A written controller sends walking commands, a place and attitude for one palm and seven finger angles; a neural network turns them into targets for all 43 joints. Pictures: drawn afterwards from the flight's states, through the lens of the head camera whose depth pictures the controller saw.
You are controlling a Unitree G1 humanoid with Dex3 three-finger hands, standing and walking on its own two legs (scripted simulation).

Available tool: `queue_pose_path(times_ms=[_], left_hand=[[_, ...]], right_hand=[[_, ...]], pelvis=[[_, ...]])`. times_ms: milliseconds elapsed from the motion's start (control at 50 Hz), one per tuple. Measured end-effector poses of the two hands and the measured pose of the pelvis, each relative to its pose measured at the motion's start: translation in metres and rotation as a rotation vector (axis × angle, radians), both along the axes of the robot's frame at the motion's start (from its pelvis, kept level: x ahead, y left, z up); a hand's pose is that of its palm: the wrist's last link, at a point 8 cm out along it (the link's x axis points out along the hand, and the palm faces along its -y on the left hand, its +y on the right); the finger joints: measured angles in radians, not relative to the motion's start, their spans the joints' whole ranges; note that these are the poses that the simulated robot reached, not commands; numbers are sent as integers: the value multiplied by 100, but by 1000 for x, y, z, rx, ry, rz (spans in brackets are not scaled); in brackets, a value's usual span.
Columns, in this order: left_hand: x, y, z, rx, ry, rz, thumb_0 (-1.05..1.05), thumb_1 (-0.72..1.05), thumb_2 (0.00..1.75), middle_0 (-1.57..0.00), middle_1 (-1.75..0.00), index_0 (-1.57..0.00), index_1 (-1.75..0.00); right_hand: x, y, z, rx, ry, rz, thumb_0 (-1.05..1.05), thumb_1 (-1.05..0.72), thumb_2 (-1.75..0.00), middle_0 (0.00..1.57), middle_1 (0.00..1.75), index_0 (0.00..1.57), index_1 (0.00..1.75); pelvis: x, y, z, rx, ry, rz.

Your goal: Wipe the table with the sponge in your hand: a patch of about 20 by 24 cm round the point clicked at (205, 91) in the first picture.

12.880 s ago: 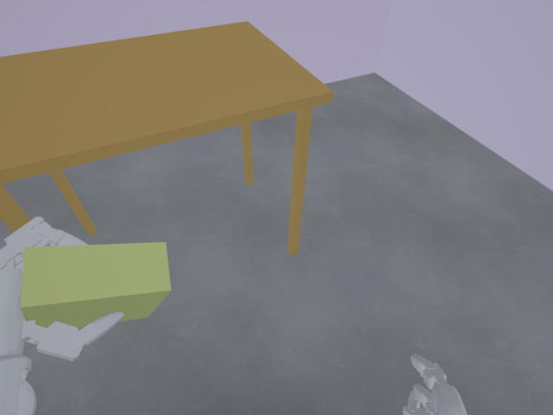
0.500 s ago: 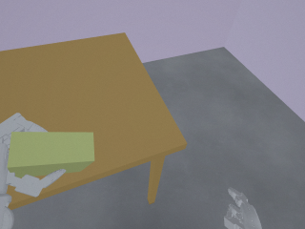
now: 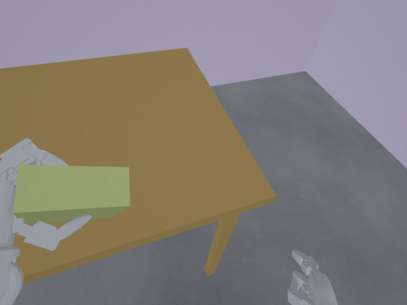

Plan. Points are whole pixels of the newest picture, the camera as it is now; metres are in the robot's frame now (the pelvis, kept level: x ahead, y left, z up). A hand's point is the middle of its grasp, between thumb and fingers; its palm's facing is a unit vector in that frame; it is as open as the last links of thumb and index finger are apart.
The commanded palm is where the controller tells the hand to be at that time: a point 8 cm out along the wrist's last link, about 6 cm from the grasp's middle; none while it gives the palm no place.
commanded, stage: come to a stop and stand still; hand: left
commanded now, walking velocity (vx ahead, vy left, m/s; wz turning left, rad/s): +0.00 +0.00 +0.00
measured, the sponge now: (90, 195) +0.24 +0.20 +0.14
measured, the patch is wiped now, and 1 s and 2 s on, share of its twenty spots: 0.00 0.00 0.00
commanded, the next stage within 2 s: look again from close up in 0.16 s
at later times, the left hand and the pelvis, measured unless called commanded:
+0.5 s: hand (72, 203) +0.21 +0.21 +0.16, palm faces +0.35 -0.86 -0.36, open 9.8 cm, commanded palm +0.15 +0.25 +0.18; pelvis -0.02 -0.02 +0.00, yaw -1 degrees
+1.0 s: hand (35, 166) +0.24 +0.26 +0.20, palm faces +0.44 -0.77 -0.47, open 9.8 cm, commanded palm +0.14 +0.26 +0.18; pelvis -0.02 -0.02 -0.01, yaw +0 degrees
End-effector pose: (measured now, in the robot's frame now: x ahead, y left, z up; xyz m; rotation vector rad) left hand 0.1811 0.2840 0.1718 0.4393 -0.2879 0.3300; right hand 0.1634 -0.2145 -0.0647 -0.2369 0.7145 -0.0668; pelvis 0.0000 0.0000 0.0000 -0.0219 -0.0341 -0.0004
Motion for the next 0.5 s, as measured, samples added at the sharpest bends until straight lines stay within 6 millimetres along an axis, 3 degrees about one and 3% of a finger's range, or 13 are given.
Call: queue_pose_path(times_ms=[260, 320, 380, 420, 500], left_hand=[[-7, -5, -2, 37, 62, 11, -1, -47, 101, -77, -132, -78, -132], [1, 10, 22, 210, -36, 24, -1, -47, 101, -78, -132, -78, -132], [4, 22, 30, 151, -106, 96, -1, -47, 101, -77, -132, -78, -132], [2, 11, 26, 99, -105, 91, -1, -47, 101, -77, -132, -78, -132], [-9, -34, 4, 8, -22, -30, -1, -47, 101, -77, -132, -78, -132]], right_hand=[[-7, -13, -11, 17, 42, -32, 1, -90, -90, 20, 30, 20, 30], [-7, -14, -12, -13, 42, 61, 1, -90, -90, 20, 30, 20, 29], [-6, -17, -8, 17, 2, 74, 1, -90, -90, 20, 30, 20, 29], [-5, -21, -4, 39, -46, 60, 1, -90, -90, 20, 30, 20, 30], [-9, -31, 1, 61, -105, 19, 1, -90, -90, 20, 30, 20, 30]], pelvis=[[3, -7, 0, -3, 4, 14], [-5, -17, -3, -4, 15, 29], [-12, -23, -3, 12, 8, 2], [-15, -23, -4, 18, 3, -10], [-17, -24, -4, 16, -4, -24]])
